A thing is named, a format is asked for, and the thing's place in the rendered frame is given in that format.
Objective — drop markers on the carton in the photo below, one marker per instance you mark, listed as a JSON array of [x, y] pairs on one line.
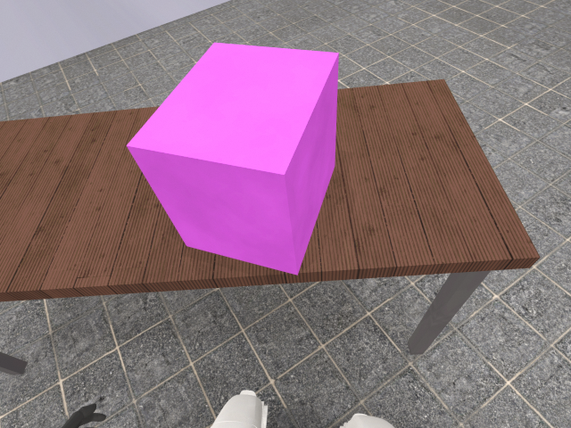
[[241, 153]]

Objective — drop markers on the table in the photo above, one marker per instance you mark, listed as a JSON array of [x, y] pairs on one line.
[[412, 193]]

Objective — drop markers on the robot left thigh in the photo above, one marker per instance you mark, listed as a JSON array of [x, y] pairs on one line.
[[242, 411]]

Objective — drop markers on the left robot hand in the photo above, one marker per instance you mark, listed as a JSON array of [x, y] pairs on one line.
[[83, 416]]

